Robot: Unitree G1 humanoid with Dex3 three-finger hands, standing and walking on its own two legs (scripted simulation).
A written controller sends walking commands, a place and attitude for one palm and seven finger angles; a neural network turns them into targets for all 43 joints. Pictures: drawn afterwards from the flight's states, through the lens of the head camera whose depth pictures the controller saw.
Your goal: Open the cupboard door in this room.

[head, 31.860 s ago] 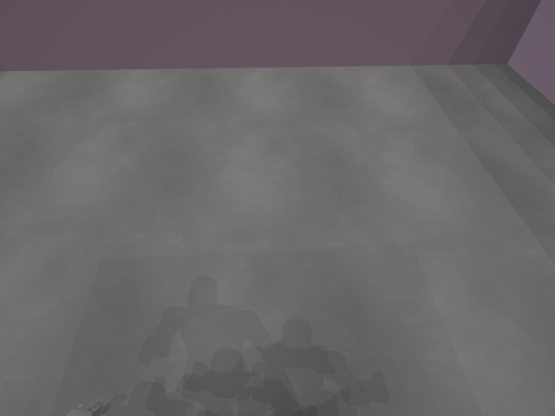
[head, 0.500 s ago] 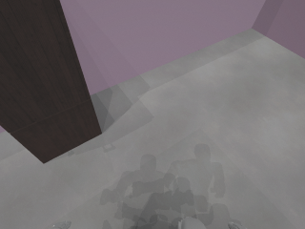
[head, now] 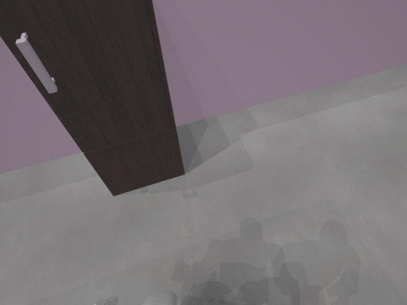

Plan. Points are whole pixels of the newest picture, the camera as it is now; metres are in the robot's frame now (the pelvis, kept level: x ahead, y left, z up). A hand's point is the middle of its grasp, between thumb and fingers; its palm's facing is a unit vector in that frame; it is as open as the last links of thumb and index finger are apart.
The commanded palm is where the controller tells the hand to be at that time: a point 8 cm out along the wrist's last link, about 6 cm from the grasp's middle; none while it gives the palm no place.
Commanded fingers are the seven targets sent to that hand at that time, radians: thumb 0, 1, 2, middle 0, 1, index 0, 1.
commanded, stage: turn to face it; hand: left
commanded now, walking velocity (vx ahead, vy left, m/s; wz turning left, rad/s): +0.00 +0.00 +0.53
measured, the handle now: (39, 64) +0.71 +0.49 +0.09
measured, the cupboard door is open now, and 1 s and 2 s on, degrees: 0 0 0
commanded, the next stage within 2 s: take the last steps up to it in 0.54 s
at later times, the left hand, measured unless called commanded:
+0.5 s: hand out of the picture +0.00 +0.29 -0.17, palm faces +0.25 -0.94 -0.23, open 7.4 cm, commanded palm none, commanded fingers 0.00 0.90 0.90 -0.20 -0.30 -0.20 -0.30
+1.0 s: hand out of the picture -0.06 +0.19 -0.15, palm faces +0.37 -0.90 -0.24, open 7.3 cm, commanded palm none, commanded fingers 0.00 0.90 0.90 -0.20 -0.30 -0.20 -0.30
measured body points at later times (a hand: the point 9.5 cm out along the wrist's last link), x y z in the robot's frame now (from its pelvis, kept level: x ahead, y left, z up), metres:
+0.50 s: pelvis -0.01 +0.07 +0.01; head +0.01 +0.10 +0.45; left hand -0.01 +0.34 -0.15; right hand +0.13 -0.15 -0.12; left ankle -0.01 +0.14 -0.74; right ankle +0.01 -0.10 -0.66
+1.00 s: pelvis +0.02 +0.03 +0.01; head +0.03 +0.00 +0.46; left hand -0.07 +0.24 -0.13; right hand +0.08 -0.21 -0.16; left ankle +0.00 +0.18 -0.66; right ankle +0.01 -0.09 -0.74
